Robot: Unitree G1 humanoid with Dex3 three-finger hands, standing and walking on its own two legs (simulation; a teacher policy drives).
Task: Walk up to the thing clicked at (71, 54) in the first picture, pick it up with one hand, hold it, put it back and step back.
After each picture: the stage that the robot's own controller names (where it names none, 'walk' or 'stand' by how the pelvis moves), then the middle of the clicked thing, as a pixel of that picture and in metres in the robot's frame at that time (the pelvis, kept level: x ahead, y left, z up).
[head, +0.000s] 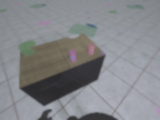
stand; (72, 56) +0.64 +0.23 -0.09
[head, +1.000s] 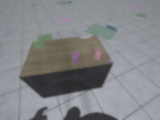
walk; (75, 57) +0.60 +0.21 -0.08
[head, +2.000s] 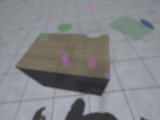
stand; (66, 60) +0.48 +0.28 -0.07
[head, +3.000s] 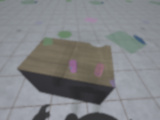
stand; (73, 66) +0.48 +0.18 -0.08
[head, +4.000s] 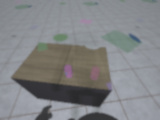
stand; (68, 71) +0.44 +0.21 -0.09
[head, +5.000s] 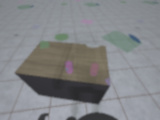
stand; (69, 67) +0.49 +0.22 -0.10
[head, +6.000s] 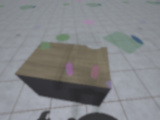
stand; (69, 69) +0.47 +0.21 -0.10
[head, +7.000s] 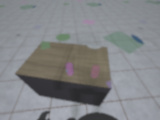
stand; (69, 69) +0.47 +0.21 -0.10
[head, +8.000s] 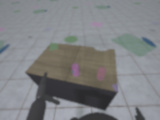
rise first; (75, 70) +0.47 +0.19 -0.09
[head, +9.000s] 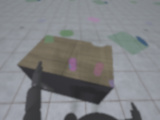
go down; (72, 64) +0.50 +0.18 -0.08
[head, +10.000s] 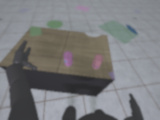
go down; (68, 59) +0.49 +0.17 -0.03
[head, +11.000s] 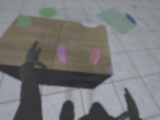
close in; (62, 53) +0.49 +0.18 -0.01
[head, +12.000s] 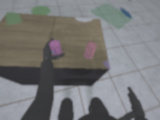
close; (56, 49) +0.51 +0.19 +0.02
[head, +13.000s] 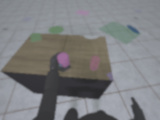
lift; (64, 62) +0.39 +0.17 +0.09
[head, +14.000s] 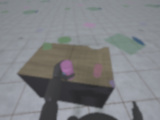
hold; (67, 70) +0.32 +0.16 +0.12
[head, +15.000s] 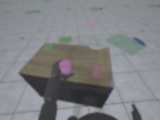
hold; (66, 69) +0.32 +0.17 +0.13
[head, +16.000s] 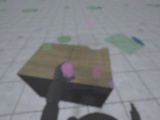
hold; (68, 72) +0.32 +0.16 +0.10
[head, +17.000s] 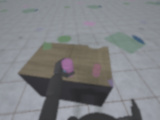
crouch; (68, 68) +0.34 +0.16 +0.11
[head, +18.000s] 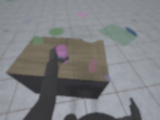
crouch; (62, 54) +0.44 +0.19 +0.11
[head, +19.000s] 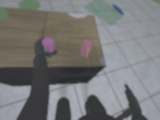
lower; (49, 47) +0.51 +0.20 +0.03
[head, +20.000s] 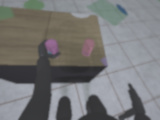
lower; (53, 49) +0.50 +0.19 +0.03
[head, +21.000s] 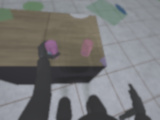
lower; (52, 50) +0.50 +0.19 +0.02
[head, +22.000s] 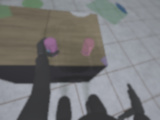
lower; (51, 47) +0.51 +0.19 +0.03
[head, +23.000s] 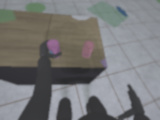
loosen; (54, 49) +0.50 +0.18 +0.03
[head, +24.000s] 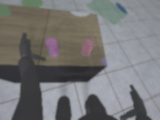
rise; (53, 47) +0.50 +0.19 +0.02
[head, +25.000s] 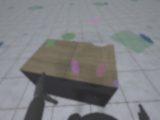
sink last; (75, 66) +0.47 +0.17 -0.05
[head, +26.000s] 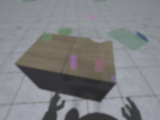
stand; (73, 62) +0.50 +0.17 -0.03
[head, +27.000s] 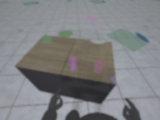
stand; (73, 63) +0.49 +0.18 -0.03
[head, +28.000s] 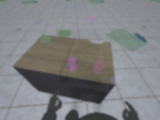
stand; (72, 63) +0.48 +0.18 -0.03
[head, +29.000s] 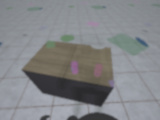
stand; (74, 67) +0.50 +0.18 -0.09
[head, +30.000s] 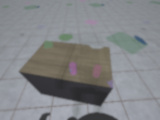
stand; (73, 68) +0.48 +0.19 -0.10
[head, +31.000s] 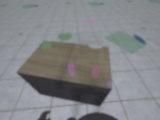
stand; (71, 69) +0.47 +0.19 -0.10
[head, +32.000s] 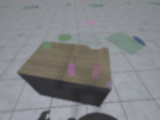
walk; (71, 69) +0.47 +0.19 -0.10
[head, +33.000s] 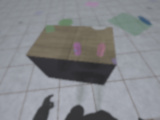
walk; (77, 49) +0.62 +0.18 -0.08
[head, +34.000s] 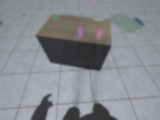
walk; (80, 31) +0.91 +0.15 -0.07
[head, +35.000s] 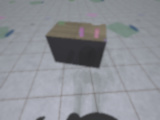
walk; (81, 32) +1.12 +0.21 -0.08
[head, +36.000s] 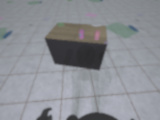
stand; (81, 34) +1.08 +0.19 -0.09
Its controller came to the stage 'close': yes
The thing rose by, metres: 0.22
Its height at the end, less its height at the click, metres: +0.00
